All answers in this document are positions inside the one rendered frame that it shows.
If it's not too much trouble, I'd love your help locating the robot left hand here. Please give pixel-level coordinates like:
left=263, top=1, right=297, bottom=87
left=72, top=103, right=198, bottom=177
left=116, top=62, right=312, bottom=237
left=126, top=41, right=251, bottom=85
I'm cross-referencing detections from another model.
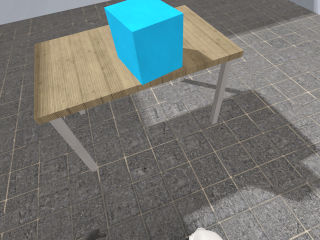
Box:
left=85, top=228, right=107, bottom=240

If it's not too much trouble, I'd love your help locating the table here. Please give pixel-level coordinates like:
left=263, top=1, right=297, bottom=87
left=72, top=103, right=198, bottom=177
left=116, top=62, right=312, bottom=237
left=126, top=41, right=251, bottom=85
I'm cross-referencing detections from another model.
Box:
left=34, top=5, right=244, bottom=172

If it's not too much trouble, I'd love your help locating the carton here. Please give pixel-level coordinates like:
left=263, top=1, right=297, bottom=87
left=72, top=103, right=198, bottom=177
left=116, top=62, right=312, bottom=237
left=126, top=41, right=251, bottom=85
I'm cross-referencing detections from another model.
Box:
left=104, top=0, right=184, bottom=85

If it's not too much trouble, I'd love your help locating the robot right thigh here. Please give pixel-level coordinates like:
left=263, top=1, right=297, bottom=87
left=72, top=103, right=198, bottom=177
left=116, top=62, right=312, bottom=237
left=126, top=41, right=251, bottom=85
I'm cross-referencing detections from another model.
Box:
left=189, top=230, right=223, bottom=240

